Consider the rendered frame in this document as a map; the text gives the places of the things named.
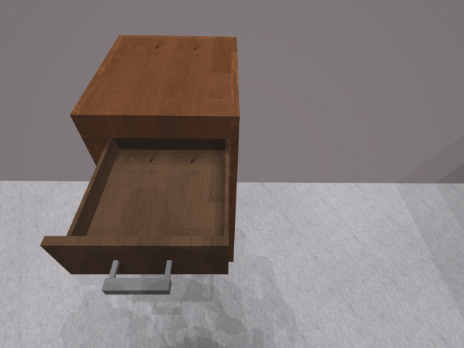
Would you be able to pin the drawer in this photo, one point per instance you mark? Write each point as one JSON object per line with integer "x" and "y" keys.
{"x": 151, "y": 200}

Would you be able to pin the handle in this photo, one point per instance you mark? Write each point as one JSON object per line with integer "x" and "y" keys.
{"x": 113, "y": 285}

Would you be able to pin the cabinet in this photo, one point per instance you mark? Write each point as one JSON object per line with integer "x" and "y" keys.
{"x": 165, "y": 87}

